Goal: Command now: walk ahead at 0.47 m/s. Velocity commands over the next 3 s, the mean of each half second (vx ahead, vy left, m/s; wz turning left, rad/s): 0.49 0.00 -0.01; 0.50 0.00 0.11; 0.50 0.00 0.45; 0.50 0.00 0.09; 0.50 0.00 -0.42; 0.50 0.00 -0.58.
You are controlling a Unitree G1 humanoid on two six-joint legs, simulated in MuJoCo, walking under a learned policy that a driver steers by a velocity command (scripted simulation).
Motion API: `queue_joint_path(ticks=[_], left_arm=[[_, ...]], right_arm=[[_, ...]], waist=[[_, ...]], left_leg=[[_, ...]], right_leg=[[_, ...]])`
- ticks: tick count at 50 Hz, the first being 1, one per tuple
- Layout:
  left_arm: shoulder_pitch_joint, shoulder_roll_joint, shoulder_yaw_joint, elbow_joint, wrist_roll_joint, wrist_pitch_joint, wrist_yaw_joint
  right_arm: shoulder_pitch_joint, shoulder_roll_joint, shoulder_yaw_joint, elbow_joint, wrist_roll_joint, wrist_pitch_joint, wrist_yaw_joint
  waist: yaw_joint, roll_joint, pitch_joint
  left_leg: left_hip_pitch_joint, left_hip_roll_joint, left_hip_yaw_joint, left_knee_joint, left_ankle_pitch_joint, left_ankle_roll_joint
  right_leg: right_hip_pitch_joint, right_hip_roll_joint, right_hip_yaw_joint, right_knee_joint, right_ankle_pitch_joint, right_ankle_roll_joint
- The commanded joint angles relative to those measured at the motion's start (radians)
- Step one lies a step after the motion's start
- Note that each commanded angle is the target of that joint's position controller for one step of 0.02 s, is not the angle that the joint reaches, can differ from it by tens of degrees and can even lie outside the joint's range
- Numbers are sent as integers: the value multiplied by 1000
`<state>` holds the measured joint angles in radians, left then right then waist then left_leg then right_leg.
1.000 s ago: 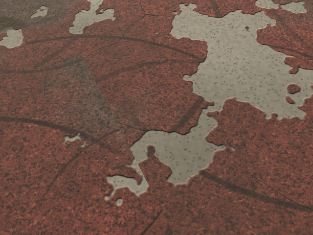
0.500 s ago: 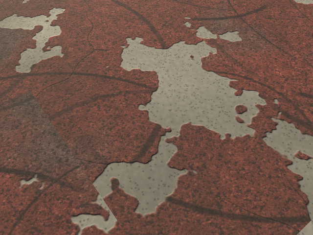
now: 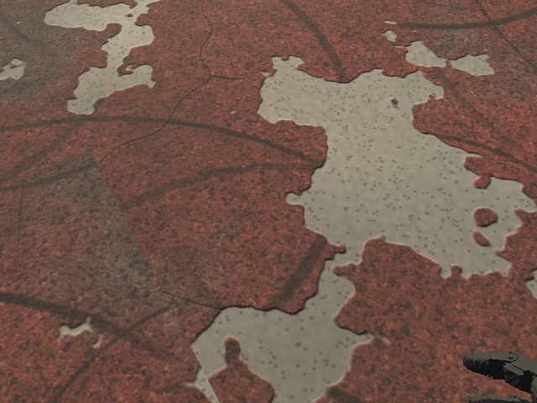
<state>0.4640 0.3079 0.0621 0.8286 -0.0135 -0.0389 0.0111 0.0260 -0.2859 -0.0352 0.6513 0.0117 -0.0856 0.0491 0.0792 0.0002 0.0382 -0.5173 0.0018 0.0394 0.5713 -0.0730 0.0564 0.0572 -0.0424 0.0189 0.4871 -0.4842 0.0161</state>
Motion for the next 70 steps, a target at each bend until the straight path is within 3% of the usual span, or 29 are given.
queue_joint_path(ticks=[1, 2, 3, 4, 6, 9, 12, 20, 24, 26, 27, 28, 29, 30, 32, 36, 42, 48, 51, 52, 53, 54, 55, 56, 57, 58, 59, 63, 70], left_arm=[[62, 32, -13, -94, -2, -43, 2], [-34, 124, 13, -112, -33, -54, -8], [-116, 135, 12, -133, -39, -61, -12], [-155, 121, 9, -140, -22, -63, -9], [-119, 97, 13, -117, -6, -43, -8], [-123, 64, 7, -111, 3, -18, -2], [-233, 55, 2, -143, 15, -25, -1], [-480, 30, -15, -213, -3, -58, -45], [-425, 75, 1, -215, -1, -62, -58], [-153, 157, 43, -141, 5, -60, -43], [-21, 266, 67, -126, 28, -56, -34], [12, 227, 59, -109, 10, -52, -37], [-38, 158, 35, -116, 2, -51, -37], [-103, 130, 25, -125, 6, -48, -33], [-204, 80, 9, -133, 18, -52, -36], [-227, 97, 16, -109, 14, -73, -37], [-178, 133, 24, -61, 15, -66, -17], [-120, 151, 36, -2, 3, -40, -9], [-154, 182, 47, -8, 1, -17, 5], [-172, 183, 47, -16, 3, -6, 12], [-158, 160, 35, -32, 13, -2, 23], [-60, 49, -5, -84, 37, -26, 11], [-97, 60, -12, -78, 29, -64, -5], [-188, 128, 6, -103, -13, -90, -21], [-244, 126, 2, -122, -20, -105, -22], [-268, 121, 4, -124, 2, -108, -15], [-262, 129, 13, -124, 18, -100, -9], [-253, 85, 9, -138, 32, -63, -4], [-481, 42, -10, -196, 14, -79, -25]], right_arm=[[435, -249, -79, 43, -10, 4, -13], [356, -191, -59, 42, -1, 3, -15], [299, -166, -52, 35, -1, 5, -18], [243, -149, -47, 35, -11, 4, -17], [180, -109, -36, 28, -28, -7, -15], [181, -118, -41, 52, -15, -27, -16], [219, -136, -45, 79, -12, -27, -28], [358, -181, -55, 149, 8, 11, -43], [350, -203, -64, 165, 12, 35, -52], [334, -165, -46, 154, 0, 43, -57], [422, -68, -12, 115, -16, 28, -53], [441, -46, -1, 129, -4, 6, -48], [355, -151, -27, 112, 22, -12, -40], [271, -159, -29, 86, 34, -21, -35], [230, -143, -33, 82, 6, -14, -38], [262, -85, -23, 95, -3, 23, -43], [76, -49, -8, 53, 3, 14, -28], [-39, -62, -12, -12, 10, 13, 3], [41, -101, -34, -16, 3, 16, 12], [168, -135, -57, 13, 3, 19, 9], [331, -201, -90, 52, 8, 25, -3], [406, -323, -120, 54, 8, 28, -15], [417, -261, -98, 42, 17, 24, -12], [389, -205, -81, 42, 7, 20, -14], [335, -183, -75, 32, 5, 17, -17], [274, -159, -68, 20, 3, 18, -18], [232, -133, -58, 5, -6, 17, -21], [223, -152, -66, -7, -3, 15, -40], [333, -164, -69, 43, 9, 28, -66]], waist=[[-190, 306, -459], [-187, 213, -280], [-168, 134, -163], [-134, 65, -89], [-73, 96, -62], [-50, 81, -29], [-76, 47, 12], [-172, 37, 55], [-112, 76, 0], [25, 55, -199], [19, -131, -378], [18, -276, -463], [36, -182, -327], [19, -128, -209], [-45, -64, -85], [-99, -70, -44], [-35, -54, 12], [-3, -43, 47], [-64, -77, -26], [-136, -68, -102], [-203, -18, -199], [-154, 224, -321], [-173, 209, -429], [-194, 152, -309], [-173, 76, -208], [-136, 12, -131], [-100, 25, -101], [-64, 55, -71], [-159, 83, -32]], left_leg=[[915, 382, -831, -274, -410, 264], [794, 362, -735, -309, -501, 217], [652, 328, -593, -315, -441, 188], [510, 288, -490, -335, -332, 176], [356, 226, -368, -386, -192, 169], [284, 214, -273, -452, -101, 198], [317, 201, -207, -477, -28, 195], [484, 223, -127, -424, 46, 152], [602, 255, -134, -283, 319, 115], [480, 165, -58, 70, 462, 59], [115, 46, -11, 462, 105, -7], [-122, -71, -107, 677, -488, -36], [-233, -3, -168, 753, -471, -22], [-254, 49, -134, 730, -386, -11], [-176, 121, -116, 600, -253, -21], [-104, 142, -100, 491, -159, -65], [-102, 112, -59, 124, 167, -72], [-166, 78, -66, 0, 98, -10], [-22, 7, 13, -2, -47, 39], [147, -39, 45, -29, -37, 65], [422, -16, -39, -31, -9, 106], [823, 239, -537, -65, -125, 286], [939, 329, -880, -243, -249, 355], [863, 305, -748, -269, -256, 296], [724, 265, -619, -271, -190, 262], [578, 226, -520, -285, -86, 238], [473, 196, -457, -307, 6, 226], [308, 145, -355, -360, 160, 241], [279, 101, -300, -341, 15, 160]], right_leg=[[-674, 104, 105, 776, -74, -20], [-790, 36, 124, 855, -38, -30], [-801, -16, 83, 833, 38, -47], [-772, -55, 62, 768, 114, -50], [-660, -101, 72, 691, 202, -47], [-660, -111, 57, 612, 267, -19], [-738, -117, 53, 443, 430, 7], [-705, -47, 1, 65, 578, -13], [-596, 0, -24, 7, 413, -69], [-171, 2, -31, 6, 441, -135], [246, -263, 356, 31, 389, -270], [372, -363, 716, -136, 224, -362], [286, -332, 626, -173, 132, -310], [151, -293, 482, -188, 171, -276], [-85, -216, 316, -254, 335, -248], [-228, -182, 182, -347, 488, -271], [-199, -139, -3, -387, 511, -217], [18, -225, -61, -325, 560, -181], [73, -224, -109, -140, 972, -141], [39, -192, -151, 40, 1098, -114], [-127, -148, -173, 290, 991, -76], [-575, 12, -165, 690, 395, -3], [-761, 107, 35, 849, -90, 5], [-855, 41, 93, 883, -31, -19], [-854, -3, 76, 825, 55, -35], [-813, -37, 65, 732, 112, -32], [-741, -64, 69, 664, 155, -25], [-667, -57, 42, 510, 246, 35], [-557, 16, 28, 76, 632, 50]])
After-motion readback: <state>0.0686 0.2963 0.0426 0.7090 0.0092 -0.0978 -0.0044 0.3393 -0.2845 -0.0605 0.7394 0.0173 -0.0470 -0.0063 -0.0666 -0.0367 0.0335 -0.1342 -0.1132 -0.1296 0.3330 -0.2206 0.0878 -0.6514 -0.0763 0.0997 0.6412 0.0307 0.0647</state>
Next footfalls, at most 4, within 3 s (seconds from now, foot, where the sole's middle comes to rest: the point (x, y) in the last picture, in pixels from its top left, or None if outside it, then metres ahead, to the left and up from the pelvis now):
0.52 right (353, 401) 0.46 -0.13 -0.75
1.06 left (258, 282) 0.76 0.12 -0.75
1.54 right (307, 192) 1.08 0.00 -0.75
2.06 left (208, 145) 1.26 0.33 -0.75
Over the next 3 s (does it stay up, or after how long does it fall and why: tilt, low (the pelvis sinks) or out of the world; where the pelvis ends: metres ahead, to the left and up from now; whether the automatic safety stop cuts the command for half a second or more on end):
stays up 1.65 0.22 0.02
